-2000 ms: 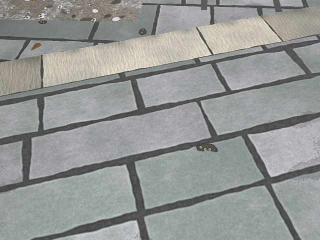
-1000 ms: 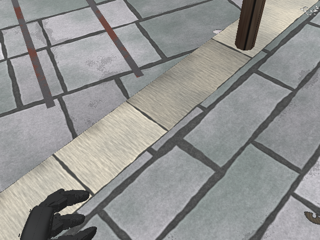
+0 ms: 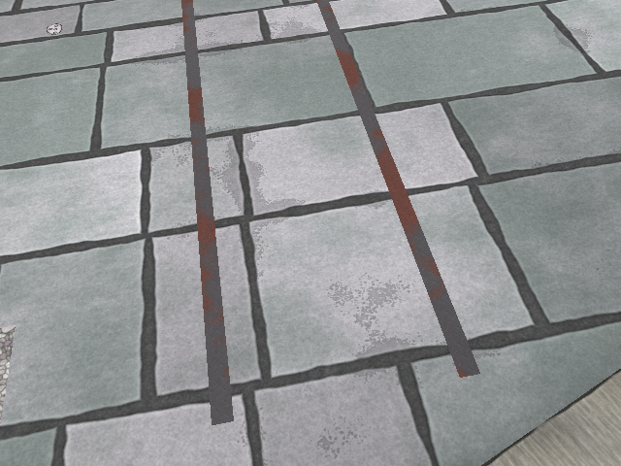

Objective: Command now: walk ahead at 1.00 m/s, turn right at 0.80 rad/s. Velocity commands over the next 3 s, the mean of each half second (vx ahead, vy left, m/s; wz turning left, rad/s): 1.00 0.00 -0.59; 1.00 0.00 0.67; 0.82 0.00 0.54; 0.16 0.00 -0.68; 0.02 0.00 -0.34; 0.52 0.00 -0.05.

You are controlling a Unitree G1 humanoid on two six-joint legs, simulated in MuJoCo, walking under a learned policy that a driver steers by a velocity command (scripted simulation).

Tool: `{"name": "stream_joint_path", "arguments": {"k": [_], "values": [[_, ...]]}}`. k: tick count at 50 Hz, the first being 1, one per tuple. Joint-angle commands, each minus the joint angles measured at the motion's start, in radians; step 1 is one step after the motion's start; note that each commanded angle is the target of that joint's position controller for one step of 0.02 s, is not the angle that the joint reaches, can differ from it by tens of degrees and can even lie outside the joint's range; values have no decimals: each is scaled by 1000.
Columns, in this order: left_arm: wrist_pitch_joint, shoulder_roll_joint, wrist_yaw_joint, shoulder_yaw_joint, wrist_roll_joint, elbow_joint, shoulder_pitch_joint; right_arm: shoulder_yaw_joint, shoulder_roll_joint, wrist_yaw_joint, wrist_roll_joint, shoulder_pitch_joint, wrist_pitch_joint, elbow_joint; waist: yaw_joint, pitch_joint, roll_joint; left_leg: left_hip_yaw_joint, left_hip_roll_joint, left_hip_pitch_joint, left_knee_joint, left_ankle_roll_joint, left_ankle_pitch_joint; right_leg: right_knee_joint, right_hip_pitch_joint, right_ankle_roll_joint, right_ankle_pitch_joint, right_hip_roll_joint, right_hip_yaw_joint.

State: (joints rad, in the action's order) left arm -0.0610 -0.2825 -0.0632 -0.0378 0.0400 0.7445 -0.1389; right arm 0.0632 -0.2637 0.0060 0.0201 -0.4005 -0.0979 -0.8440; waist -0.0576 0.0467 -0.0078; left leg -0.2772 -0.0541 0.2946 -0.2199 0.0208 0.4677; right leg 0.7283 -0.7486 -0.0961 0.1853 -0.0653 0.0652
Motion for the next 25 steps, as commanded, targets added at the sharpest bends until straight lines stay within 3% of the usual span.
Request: {"name": "stream_joint_path", "arguments": {"k": [1,2,3,4,5,6,7,8,9,10,11,12,13,14,15,18,21,23,24,25], "values": [[23,-239,5,-102,12,26,-423,65,-283,20,-21,258,10,135,336,-147,160,17,273,-348,-407,-63,-1666,241,662,-72,-168,129,88],[54,-320,27,-141,13,82,-650,64,-274,10,-49,340,1,152,449,-207,150,61,259,-508,-745,-64,-1591,218,948,-111,-248,119,26],[73,-311,36,-146,9,96,-663,41,-162,-8,-73,363,-32,167,450,-101,-188,61,27,-762,-1367,-6,-630,41,1041,-207,-205,91,-29],[38,-203,21,-79,-24,54,-461,-15,20,-35,-75,191,-72,212,168,-75,-453,269,-61,-1097,-1567,-25,106,-180,1013,-329,-491,0,-461],[1,-161,9,-62,-36,-37,-338,-22,-41,-36,-78,205,-95,272,109,-149,-363,413,-69,-1097,-1503,-71,78,-423,912,-383,-734,-128,-848],[-26,-143,-1,-64,-33,-59,-293,3,-126,-29,-82,296,-98,283,83,-44,-49,440,-28,-1036,-1305,-116,-20,-517,729,-318,-747,-132,-908],[-46,-157,-8,-69,-32,-77,-231,1,-115,-19,-67,289,-81,287,24,-28,49,450,12,-991,-1193,-114,-50,-470,604,-310,-703,-137,-882],[-55,-171,-6,-73,-28,-99,-169,-2,-111,-8,-38,264,-60,263,-5,-17,126,451,44,-913,-1139,-90,-57,-402,482,-300,-610,-106,-812],[-55,-166,6,-68,-24,-120,-132,6,-132,-5,-28,239,-36,251,-23,-35,139,462,66,-851,-1051,-72,-60,-372,403,-287,-553,-66,-734],[-47,-158,26,-60,-18,-126,-101,6,-124,-7,-16,253,-19,264,-39,-21,124,436,75,-791,-921,-49,-16,-360,313,-262,-480,-26,-647],[-46,-162,38,-60,-40,-123,-124,13,-136,-10,-9,275,-21,253,-15,-26,138,426,70,-756,-829,-41,-195,-308,280,-241,-359,27,-562],[-41,-142,68,-59,-29,-92,-180,16,-127,-20,4,330,-19,267,20,-19,96,435,60,-728,-699,-37,-374,-263,233,-214,-388,85,-491],[-22,-113,95,-50,-11,-62,-203,5,-80,-32,24,362,-17,286,37,-28,19,409,43,-703,-610,-22,-548,-226,206,-200,-427,113,-460],[-10,-106,111,-45,-14,-57,-218,1,-58,-43,27,381,-15,297,56,-46,-10,402,18,-690,-560,-20,-656,-203,214,-186,-449,127,-457],[-1,-94,125,-35,-22,-44,-223,-9,-37,-61,17,370,-15,287,70,-57,-21,380,26,-692,-514,-21,-745,-175,225,-177,-519,126,-423],[-4,-61,115,-22,-16,-6,-288,-11,-26,-77,8,462,-23,313,154,-32,-65,357,60,-730,-401,-48,-835,-109,322,-143,-593,101,-388],[1,-67,121,-21,-17,42,-362,0,-56,-81,-33,541,-33,337,211,46,-69,360,118,-961,-295,-48,-814,-30,581,-141,-551,31,-404],[6,-74,126,-20,-26,53,-381,8,-64,-83,-45,533,-33,329,220,87,-45,356,143,-1111,-285,-39,-747,4,754,-147,-407,-5,-418],[5,-79,124,-23,-15,51,-370,1,-58,-83,-63,517,-39,314,213,114,-63,368,175,-1125,-254,-53,-714,47,758,-142,-340,-41,-429],[3,-81,120,-19,-18,42,-337,7,-77,-86,-63,456,-44,287,187,118,-41,324,172,-1083,-218,-54,-699,79,773,-118,-217,-41,-370]]}}
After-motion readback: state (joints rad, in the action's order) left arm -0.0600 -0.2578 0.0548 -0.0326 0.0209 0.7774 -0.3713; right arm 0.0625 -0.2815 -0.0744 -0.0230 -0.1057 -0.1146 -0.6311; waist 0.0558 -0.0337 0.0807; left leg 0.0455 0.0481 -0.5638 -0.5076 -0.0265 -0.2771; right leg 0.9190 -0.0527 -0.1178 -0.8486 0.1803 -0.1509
